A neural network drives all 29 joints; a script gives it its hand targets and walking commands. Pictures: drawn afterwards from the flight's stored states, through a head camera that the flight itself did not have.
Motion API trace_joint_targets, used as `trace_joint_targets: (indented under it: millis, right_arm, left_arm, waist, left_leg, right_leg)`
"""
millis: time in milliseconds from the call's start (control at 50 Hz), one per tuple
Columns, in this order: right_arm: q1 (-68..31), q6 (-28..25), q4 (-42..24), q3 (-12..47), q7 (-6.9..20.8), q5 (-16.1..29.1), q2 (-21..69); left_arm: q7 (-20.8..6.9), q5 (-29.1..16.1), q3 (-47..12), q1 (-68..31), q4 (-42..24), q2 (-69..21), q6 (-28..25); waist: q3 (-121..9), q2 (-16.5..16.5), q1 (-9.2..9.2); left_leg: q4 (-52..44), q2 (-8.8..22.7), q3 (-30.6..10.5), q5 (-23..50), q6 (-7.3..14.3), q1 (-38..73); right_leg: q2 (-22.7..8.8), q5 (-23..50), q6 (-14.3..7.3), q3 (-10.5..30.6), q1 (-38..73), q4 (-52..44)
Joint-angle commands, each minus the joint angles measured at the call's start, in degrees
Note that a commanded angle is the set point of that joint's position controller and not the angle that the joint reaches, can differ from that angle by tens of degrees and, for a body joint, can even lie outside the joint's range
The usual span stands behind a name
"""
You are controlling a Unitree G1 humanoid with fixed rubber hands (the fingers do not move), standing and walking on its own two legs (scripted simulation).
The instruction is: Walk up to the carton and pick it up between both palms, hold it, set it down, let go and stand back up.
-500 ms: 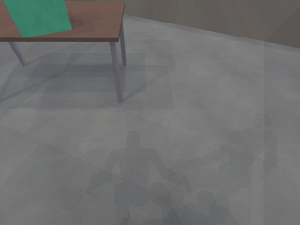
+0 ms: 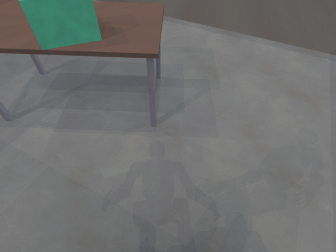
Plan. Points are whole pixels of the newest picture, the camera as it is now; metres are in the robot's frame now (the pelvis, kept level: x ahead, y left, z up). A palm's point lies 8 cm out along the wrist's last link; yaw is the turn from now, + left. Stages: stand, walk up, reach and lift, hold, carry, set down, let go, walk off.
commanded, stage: walk up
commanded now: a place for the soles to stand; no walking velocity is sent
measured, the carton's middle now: (63, 15) +1.26 +0.53 +0.00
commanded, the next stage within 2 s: none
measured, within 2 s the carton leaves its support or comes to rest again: neither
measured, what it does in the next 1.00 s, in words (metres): walks ahead: left foot, then right foot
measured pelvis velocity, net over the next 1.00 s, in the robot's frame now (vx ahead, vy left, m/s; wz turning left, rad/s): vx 0.37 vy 0.27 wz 0.18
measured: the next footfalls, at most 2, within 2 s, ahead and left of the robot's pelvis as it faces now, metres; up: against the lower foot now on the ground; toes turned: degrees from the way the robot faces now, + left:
left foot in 0.20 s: +0.18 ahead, +0.19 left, +0.00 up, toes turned +6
right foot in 0.62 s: +0.38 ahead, +0.04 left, +0.00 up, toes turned +6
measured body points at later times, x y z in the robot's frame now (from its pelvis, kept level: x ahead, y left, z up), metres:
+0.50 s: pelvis +0.20 +0.14 +0.00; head +0.24 +0.17 +0.45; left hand +0.27 +0.45 -0.13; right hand +0.26 -0.19 -0.09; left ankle +0.14 +0.18 -0.72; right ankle +0.21 -0.01 -0.67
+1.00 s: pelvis +0.37 +0.27 -0.02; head +0.41 +0.29 +0.43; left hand +0.39 +0.60 -0.13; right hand +0.54 -0.01 -0.12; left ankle +0.40 +0.36 -0.72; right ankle +0.34 +0.07 -0.68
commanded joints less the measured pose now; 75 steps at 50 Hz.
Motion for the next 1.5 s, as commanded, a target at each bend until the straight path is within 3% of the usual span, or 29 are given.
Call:
trace_joint_targets:
  millis: [0,160,200,220,240,280,340,520,560,580,600,620,640,660,680,740,840,880,900,920,960,1000,1060,1300,1340,1380,1420,1440,1480]
  right_arm:
    - [-8.47,-1.52,-10.24,-4.08,-0.33,0.0,-13.41]
    - [-4.73,-1.38,-8.57,-5.49,1.82,0.2,-12.92]
    - [12.67,-2.21,-1.98,-7.77,0.87,-0.33,-16.02]
    - [15.37,-2.7,-2.32,-9.11,-0.47,-1.32,-21.64]
    - [9.21,-2.81,-5.22,-8.51,-0.93,0.44,-23.25]
    - [3.45,-2.65,-6.66,-8.34,-1.7,1.77,-18.96]
    - [3.64,-3.09,-6.48,-6.72,-2.84,1.07,-14.4]
    - [4.94,-2.23,-9.13,-5.3,-2.91,0.03,-12.13]
    - [0.55,-1.59,-10.3,-5.37,-2.66,-0.09,-12.88]
    - [-3.77,-1.08,-11.57,-5.28,-2.47,0.05,-13.28]
    - [-4.48,-1.49,-12.94,-4.53,-2.37,0.87,-11.01]
    - [0.04,-2.4,-13.13,-3.11,-2.3,1.38,-7.45]
    - [-0.76,-1.92,-12.78,-3.63,-2.27,0.87,-12.19]
    - [-3.14,-1.41,-12.33,-3.85,-2.36,0.56,-16.04]
    - [-6.58,-1.43,-12.47,-4.14,-2.26,0.1,-16.83]
    - [-5.63,-0.85,-11.99,-4.19,-0.64,0.51,-12.55]
    - [-8.65,-0.99,-12.64,-4.56,1.02,0.58,-11.67]
    - [-1.53,-2.09,-9.56,-5.91,0.4,0.35,-12.46]
    - [8.67,-2.86,-5.62,-6.93,-0.17,0.34,-13.92]
    - [15.67,-3.24,-1.98,-8.28,-1.02,-0.75,-18.14]
    - [4.9,-3.19,-6.75,-8.62,-2.02,1.69,-23.01]
    - [2.29,-3.45,-8.24,-7.78,-2.79,1.7,-17.4]
    - [2.84,-3.83,-7.43,-6.23,-3.36,1.13,-12.5]
    - [5.98,-2.0,-9.84,-5.14,-3.98,0.32,-11.59]
    - [1.79,-1.44,-11.72,-5.31,-3.97,0.39,-12.72]
    - [-4.58,-1.15,-13.53,-5.31,-3.7,0.8,-12.79]
    - [-1.42,-1.91,-14.33,-3.5,-3.05,1.79,-9.77]
    - [-3.36,-1.18,-13.68,-4.0,-3.09,0.99,-14.28]
    - [-8.68,-1.48,-13.75,-3.77,-2.61,0.41,-14.49]
  left_arm:
    - [1.56,-0.15,4.42,7.65,-4.27,18.96,-1.0]
    - [0.07,0.22,5.28,0.38,-5.2,23.03,-1.17]
    - [-0.31,0.42,3.25,-2.32,-6.85,16.88,-0.19]
    - [-0.28,-0.28,0.72,0.07,-8.41,8.46,-0.41]
    - [0.8,-1.15,1.15,1.7,-7.69,12.62,0.07]
    - [1.11,-0.73,1.03,-0.5,-6.45,16.31,-0.28]
    - [-0.18,-1.95,0.65,0.9,-5.73,13.51,0.51]
    - [-0.28,-1.0,0.43,-7.96,-8.67,13.24,0.76]
    - [0.42,-1.19,1.12,3.69,-5.53,12.47,0.4]
    - [1.15,-1.05,2.0,15.36,-2.64,12.58,0.01]
    - [1.7,-0.18,4.47,24.42,-0.78,17.01,-0.42]
    - [1.97,-0.06,6.66,25.96,-1.27,20.33,-0.39]
    - [2.33,-0.97,6.28,22.05,-3.01,22.16,0.12]
    - [2.97,-0.91,6.57,15.17,-5.79,24.29,0.08]
    - [2.81,-0.33,5.7,11.34,-6.56,21.54,-0.09]
    - [2.39,0.13,4.03,5.66,-6.93,18.75,-0.35]
    - [1.13,0.98,4.83,5.91,-6.23,21.99,-1.54]
    - [0.6,0.74,4.78,0.67,-7.64,21.64,-0.67]
    - [0.51,0.82,3.85,-2.01,-8.49,19.09,0.15]
    - [0.27,0.69,1.16,1.89,-8.19,10.12,0.07]
    - [1.23,0.08,1.18,6.18,-7.57,13.32,1.2]
    - [1.06,-0.04,1.32,2.04,-7.1,16.1,1.07]
    - [-0.12,-1.55,1.21,4.77,-4.91,13.43,1.64]
    - [-0.52,-0.9,-0.42,-3.97,-7.93,11.51,2.46]
    - [0.03,-0.66,0.1,1.23,-6.91,11.38,2.04]
    - [0.94,-0.09,2.92,20.96,-2.38,13.45,1.03]
    - [1.9,-0.48,5.64,25.31,-2.93,20.78,1.08]
    - [2.44,-0.82,5.91,19.24,-4.8,23.16,1.13]
    - [2.26,0.15,4.73,11.77,-7.0,19.32,1.06]
  waist:
    - [1.86,-4.11,3.84]
    - [-5.11,-16.34,-0.9]
    - [-11.91,2.12,-10.49]
    - [-13.49,19.81,-11.12]
    - [-14.9,15.8,-8.73]
    - [-8.51,2.2,-6.43]
    - [-4.13,7.98,-3.75]
    - [-1.86,4.21,-5.93]
    - [-7.24,2.9,0.08]
    - [-10.86,2.58,7.55]
    - [-16.56,-3.15,11.61]
    - [-19.92,-14.65,10.58]
    - [-19.09,-8.42,8.78]
    - [-14.53,-4.91,6.92]
    - [-6.64,2.08,6.42]
    - [6.23,-3.63,1.3]
    - [-1.66,-14.26,2.54]
    - [-8.19,-15.93,-2.4]
    - [-11.48,-6.25,-7.5]
    - [-13.67,13.61,-10.64]
    - [-15.48,9.19,-6.45]
    - [-5.93,-1.56,-5.22]
    - [-2.4,6.96,-2.46]
    - [-5.87,7.03,-6.53]
    - [-8.77,3.79,-2.21]
    - [-18.01,-1.59,9.89]
    - [-18.93,-14.82,9.75]
    - [-17.14,-8.2,8.07]
    - [-2.97,-0.08,6.18]
  left_leg:
    - [7.25,7.51,-9.36,4.41,-1.48,-28.06]
    - [-26.75,9.42,-2.03,9.0,-1.04,-5.43]
    - [-36.66,5.84,-0.41,12.58,-1.54,22.91]
    - [-42.19,18.56,-24.37,12.41,1.1,30.53]
    - [-47.6,25.4,-38.63,14.09,4.95,30.67]
    - [-43.98,25.18,-29.98,25.4,4.09,25.6]
    - [-39.26,15.42,-10.6,53.8,-2.74,18.26]
    - [-37.52,11.7,-8.05,52.26,2.73,24.21]
    - [-25.83,9.6,-3.74,56.0,2.37,17.26]
    - [-12.7,8.39,-1.54,57.46,1.05,12.56]
    - [1.26,6.26,-2.47,48.12,-0.49,-0.53]
    - [12.37,0.58,-3.26,11.85,-3.83,-18.31]
    - [15.55,-1.35,-8.75,-4.6,-3.92,-28.67]
    - [18.93,3.94,-12.96,-4.97,-2.49,-28.47]
    - [19.56,5.51,-11.85,-3.38,-2.33,-28.43]
    - [8.03,9.19,-10.95,5.68,-2.0,-21.26]
    - [-18.51,10.86,-7.34,1.37,-0.95,-14.33]
    - [-29.89,9.87,-5.5,6.73,-0.2,0.52]
    - [-36.39,6.63,-2.37,12.76,-0.7,16.27]
    - [-39.05,13.21,-13.9,11.56,-1.08,29.76]
    - [-49.05,30.06,-39.64,3.94,4.4,26.88]
    - [-45.11,26.36,-28.02,19.11,-0.76,19.55]
    - [-40.23,16.37,-9.05,47.38,-7.59,15.93]
    - [-34.58,12.67,-4.98,51.56,-1.06,32.58]
    - [-26.32,12.33,-2.39,59.99,0.2,24.99]
    - [-1.35,9.26,-0.21,53.93,-0.44,10.79]
    - [15.96,-3.07,-3.51,-3.58,-5.13,-24.69]
    - [20.11,2.46,-11.93,-6.86,-3.24,-27.02]
    - [17.12,4.86,-11.04,-1.46,-1.49,-26.71]
  right_leg:
    - [-20.08,8.33,-16.36,23.01,14.92,-17.59]
    - [-14.48,18.15,-10.38,6.42,6.77,-5.49]
    - [-5.7,9.11,-5.8,-1.29,-9.67,22.13]
    - [4.36,-17.23,-2.02,0.11,-25.84,36.2]
    - [4.89,-18.84,-2.4,3.56,-30.11,39.77]
    - [-0.71,-10.68,-2.47,6.62,-29.63,40.72]
    - [-1.77,-2.94,-1.69,6.2,-22.41,33.28]
    - [0.22,1.91,-0.32,-7.44,-19.13,0.61]
    - [3.01,4.01,-1.49,-10.79,-1.23,-8.59]
    - [2.58,10.26,-2.94,-10.68,10.42,-13.54]
    - [-3.75,14.36,-7.78,0.75,26.23,-9.43]
    - [-18.55,16.38,-15.88,24.99,39.21,-4.83]
    - [-25.99,2.82,-23.21,46.41,39.52,-12.92]
    - [-30.35,-10.16,-25.53,50.76,30.93,-16.29]
    - [-27.67,-12.13,-23.22,43.26,22.26,-18.38]
    - [-16.97,-5.82,-15.04,24.39,0.07,-18.82]
    - [-15.79,19.82,-13.43,15.26,6.83,-9.89]
    - [-12.81,21.43,-10.13,8.89,1.8,2.46]
    - [-8.27,13.34,-7.29,4.8,-7.76,17.1]
    - [1.27,-10.43,-4.03,1.78,-23.4,31.32]
    - [2.52,-15.07,-2.42,6.53,-28.99,42.64]
    - [-1.73,-6.53,-1.8,8.51,-28.23,40.27]
    - [-1.69,0.07,-1.11,7.29,-21.86,33.93]
    - [0.13,3.55,-0.49,-6.66,-22.06,3.25]
    - [2.93,1.53,-0.96,-12.21,-8.73,-3.29]
    - [-0.59,10.01,-6.63,-2.67,17.67,-11.08]
    - [-21.93,14.01,-21.71,42.78,38.4,-10.54]
    - [-29.6,-5.22,-26.82,57.44,32.49,-15.09]
    - [-22.74,-10.26,-21.59,42.84,17.49,-18.12]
